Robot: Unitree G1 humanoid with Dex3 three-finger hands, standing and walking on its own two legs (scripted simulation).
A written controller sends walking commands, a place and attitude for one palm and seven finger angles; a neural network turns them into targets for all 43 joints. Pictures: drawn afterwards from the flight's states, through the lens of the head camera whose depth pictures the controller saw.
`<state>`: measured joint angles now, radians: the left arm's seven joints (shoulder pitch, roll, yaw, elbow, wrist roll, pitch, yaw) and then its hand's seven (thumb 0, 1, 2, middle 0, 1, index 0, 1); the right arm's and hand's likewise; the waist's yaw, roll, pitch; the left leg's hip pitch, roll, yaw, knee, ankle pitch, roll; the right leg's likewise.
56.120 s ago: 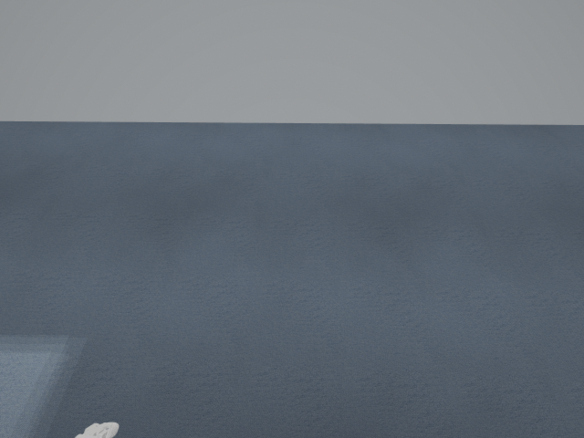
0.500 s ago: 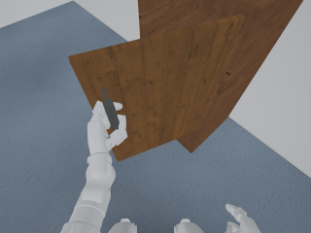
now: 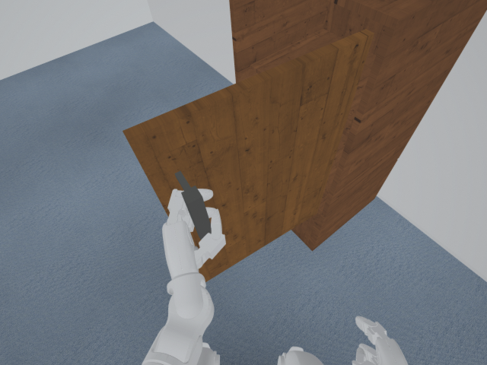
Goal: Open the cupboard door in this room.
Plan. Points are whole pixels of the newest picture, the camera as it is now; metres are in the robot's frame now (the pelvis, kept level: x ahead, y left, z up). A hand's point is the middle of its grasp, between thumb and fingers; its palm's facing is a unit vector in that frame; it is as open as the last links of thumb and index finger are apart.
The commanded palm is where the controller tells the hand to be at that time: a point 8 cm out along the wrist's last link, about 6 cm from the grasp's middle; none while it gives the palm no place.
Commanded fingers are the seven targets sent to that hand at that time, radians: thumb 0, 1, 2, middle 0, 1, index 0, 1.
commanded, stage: open thumb and fingers to let go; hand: left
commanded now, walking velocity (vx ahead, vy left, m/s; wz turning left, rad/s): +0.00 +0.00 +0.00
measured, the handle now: (194, 209) +0.36 +0.10 +0.04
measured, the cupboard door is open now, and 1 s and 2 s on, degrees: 84 85 85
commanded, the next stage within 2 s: slide the hand sideways off the handle in 0.68 s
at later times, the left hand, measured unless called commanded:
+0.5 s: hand (211, 230) +0.32 +0.06 +0.04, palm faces +0.24 -0.97 +0.00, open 13.9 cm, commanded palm +0.28 +0.12 +0.04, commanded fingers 0.00 -0.50 0.30 -0.21 -0.65 -0.21 -0.65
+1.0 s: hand (202, 254) +0.28 +0.08 +0.04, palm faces -0.29 -0.96 -0.05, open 16.1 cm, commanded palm +0.28 +0.12 +0.04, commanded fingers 0.00 -0.50 0.30 -0.15 -0.30 -0.15 -0.30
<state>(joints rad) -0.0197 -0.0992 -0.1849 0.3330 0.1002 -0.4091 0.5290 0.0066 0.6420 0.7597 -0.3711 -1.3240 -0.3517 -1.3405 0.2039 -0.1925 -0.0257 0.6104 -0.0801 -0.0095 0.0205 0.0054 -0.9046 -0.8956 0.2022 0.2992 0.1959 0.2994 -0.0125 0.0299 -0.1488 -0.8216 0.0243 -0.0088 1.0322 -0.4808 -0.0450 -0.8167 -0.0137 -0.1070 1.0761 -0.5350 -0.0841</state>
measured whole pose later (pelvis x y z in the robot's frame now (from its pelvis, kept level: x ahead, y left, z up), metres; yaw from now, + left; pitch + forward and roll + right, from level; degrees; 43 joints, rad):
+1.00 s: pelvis -0.02 +0.05 +0.00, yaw -1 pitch +14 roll -1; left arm -0.09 0.07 -0.25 0.35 -0.05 -0.39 0.01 -0.01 -0.50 0.30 -0.23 -0.39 -0.17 -0.40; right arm 0.24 -0.22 0.00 0.54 0.00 0.00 0.01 0.01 -0.90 -0.90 0.20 0.30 0.20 0.30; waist -0.01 0.05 -0.12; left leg -0.84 0.00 0.02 1.09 -0.49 0.02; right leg -0.81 -0.04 -0.08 1.07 -0.50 -0.02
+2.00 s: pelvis -0.01 +0.04 -0.02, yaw -1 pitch +15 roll -1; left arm 0.38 0.20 0.00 -0.07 -0.19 -0.36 -0.22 -0.01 -0.50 0.30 -0.16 -0.30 -0.15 -0.30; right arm 0.25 -0.25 0.00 0.45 0.01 -0.08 -0.04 0.01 -0.90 -0.90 0.20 0.30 0.20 0.30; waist 0.00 0.04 -0.15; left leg -0.90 0.02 -0.01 1.18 -0.55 0.00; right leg -0.87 -0.02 -0.10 1.16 -0.56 -0.04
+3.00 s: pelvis +0.02 +0.06 +0.06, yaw -2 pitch +0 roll -1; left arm 0.52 0.31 0.16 -0.39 -0.03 -0.03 0.13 0.00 0.11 0.56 -0.18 -0.30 -0.18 -0.30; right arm 0.24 -0.23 0.06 0.57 0.01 -0.13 -0.10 0.01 -0.90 -0.90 0.20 0.30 0.20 0.30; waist 0.06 0.06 -0.04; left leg -0.25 -0.01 0.03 0.60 -0.35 0.03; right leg -0.22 -0.02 -0.06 0.57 -0.34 0.01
